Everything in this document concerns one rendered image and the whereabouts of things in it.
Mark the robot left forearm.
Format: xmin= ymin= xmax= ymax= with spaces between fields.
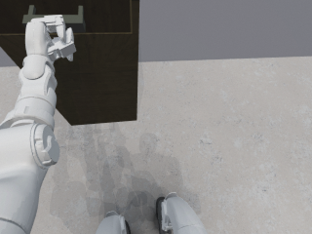
xmin=0 ymin=55 xmax=58 ymax=131

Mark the left robot hand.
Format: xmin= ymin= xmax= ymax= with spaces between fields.
xmin=25 ymin=15 xmax=76 ymax=64

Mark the right robot thigh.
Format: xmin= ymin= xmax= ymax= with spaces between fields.
xmin=161 ymin=197 xmax=208 ymax=234

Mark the cabinet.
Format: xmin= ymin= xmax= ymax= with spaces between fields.
xmin=0 ymin=0 xmax=139 ymax=126

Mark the handle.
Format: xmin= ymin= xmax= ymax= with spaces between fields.
xmin=22 ymin=5 xmax=86 ymax=33

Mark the left robot upper arm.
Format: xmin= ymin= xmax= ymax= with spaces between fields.
xmin=0 ymin=123 xmax=60 ymax=234

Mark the drawer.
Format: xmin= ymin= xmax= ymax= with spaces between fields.
xmin=0 ymin=0 xmax=131 ymax=34

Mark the robot right foot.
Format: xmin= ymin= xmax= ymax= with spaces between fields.
xmin=156 ymin=197 xmax=172 ymax=234

